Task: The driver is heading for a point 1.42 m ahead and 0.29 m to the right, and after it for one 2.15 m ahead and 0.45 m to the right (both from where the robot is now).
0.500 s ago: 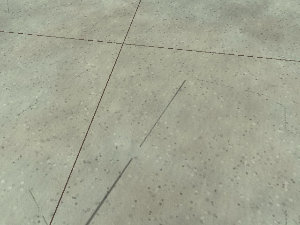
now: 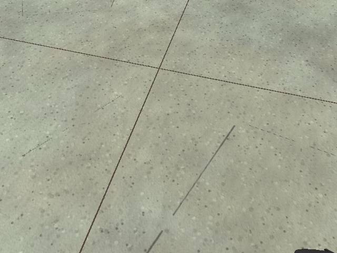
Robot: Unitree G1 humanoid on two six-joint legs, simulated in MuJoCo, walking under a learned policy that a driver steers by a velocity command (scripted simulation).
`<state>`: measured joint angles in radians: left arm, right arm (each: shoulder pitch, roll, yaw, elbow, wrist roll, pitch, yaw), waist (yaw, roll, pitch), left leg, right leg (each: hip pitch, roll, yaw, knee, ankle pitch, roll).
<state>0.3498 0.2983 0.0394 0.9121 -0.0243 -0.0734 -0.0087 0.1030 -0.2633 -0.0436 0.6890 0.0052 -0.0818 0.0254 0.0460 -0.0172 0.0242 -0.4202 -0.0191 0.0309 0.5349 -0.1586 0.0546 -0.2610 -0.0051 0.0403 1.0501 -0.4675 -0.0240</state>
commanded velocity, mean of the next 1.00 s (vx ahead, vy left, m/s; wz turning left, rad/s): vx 0.15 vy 0.00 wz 0.01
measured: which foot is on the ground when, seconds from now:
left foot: down 0.00-0.38, up 0.40-0.60, down 0.62-1.00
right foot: up 0.00-0.34, down 0.36-1.00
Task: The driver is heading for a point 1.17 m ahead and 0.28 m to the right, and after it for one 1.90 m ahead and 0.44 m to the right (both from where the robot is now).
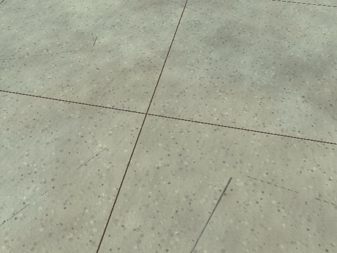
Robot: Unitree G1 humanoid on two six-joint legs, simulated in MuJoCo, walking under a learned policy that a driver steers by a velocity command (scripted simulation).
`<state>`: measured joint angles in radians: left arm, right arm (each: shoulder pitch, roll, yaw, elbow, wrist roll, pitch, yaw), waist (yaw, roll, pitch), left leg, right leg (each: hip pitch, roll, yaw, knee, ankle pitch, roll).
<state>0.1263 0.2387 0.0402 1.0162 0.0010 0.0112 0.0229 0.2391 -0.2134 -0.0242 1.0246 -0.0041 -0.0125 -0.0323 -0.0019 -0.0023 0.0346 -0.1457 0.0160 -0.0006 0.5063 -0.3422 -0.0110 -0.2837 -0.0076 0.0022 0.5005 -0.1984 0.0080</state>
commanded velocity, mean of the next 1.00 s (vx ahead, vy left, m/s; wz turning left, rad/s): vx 0.16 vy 0.00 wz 0.00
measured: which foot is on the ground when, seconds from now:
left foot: down 0.00-0.74, up 0.76-1.00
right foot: down 0.00-1.00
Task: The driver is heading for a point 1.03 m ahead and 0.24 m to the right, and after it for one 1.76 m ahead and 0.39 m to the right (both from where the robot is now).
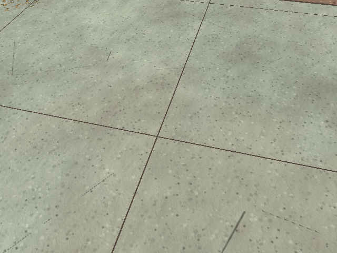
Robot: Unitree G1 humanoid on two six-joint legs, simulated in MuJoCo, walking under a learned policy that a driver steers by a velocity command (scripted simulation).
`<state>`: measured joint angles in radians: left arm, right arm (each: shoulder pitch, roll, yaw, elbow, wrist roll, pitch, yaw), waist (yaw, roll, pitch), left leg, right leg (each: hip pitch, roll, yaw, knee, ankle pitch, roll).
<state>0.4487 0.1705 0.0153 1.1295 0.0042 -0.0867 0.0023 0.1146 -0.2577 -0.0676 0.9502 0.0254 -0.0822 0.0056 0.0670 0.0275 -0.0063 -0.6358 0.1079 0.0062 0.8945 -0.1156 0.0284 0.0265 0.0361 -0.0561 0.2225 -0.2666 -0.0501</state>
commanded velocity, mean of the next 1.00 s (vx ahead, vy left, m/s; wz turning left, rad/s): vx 0.49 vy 0.00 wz -0.26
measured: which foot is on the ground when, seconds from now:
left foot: up 0.00-0.20, down 0.22-0.80, up 0.82-1.00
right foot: down 0.00-0.24, up 0.26-0.76, down 0.78-1.00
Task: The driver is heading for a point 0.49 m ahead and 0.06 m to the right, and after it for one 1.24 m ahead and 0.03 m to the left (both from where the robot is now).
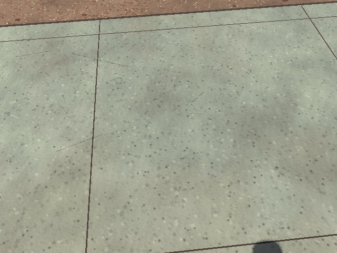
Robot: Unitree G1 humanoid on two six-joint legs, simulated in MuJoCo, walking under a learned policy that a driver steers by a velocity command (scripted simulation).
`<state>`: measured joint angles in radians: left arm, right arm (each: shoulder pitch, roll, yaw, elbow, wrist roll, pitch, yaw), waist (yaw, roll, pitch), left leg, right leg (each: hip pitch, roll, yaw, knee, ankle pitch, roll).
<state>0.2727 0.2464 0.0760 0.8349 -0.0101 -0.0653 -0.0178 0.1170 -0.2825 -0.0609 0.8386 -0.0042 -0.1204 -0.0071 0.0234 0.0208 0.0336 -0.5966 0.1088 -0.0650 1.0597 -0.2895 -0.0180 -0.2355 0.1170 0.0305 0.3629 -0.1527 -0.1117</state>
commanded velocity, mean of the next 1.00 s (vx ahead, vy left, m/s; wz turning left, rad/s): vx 0.50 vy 0.00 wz -0.34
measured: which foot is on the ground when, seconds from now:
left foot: up 0.00-0.24, down 0.26-0.78, up 0.80-1.00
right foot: down 0.00-0.28, up 0.30-0.76, down 0.78-1.00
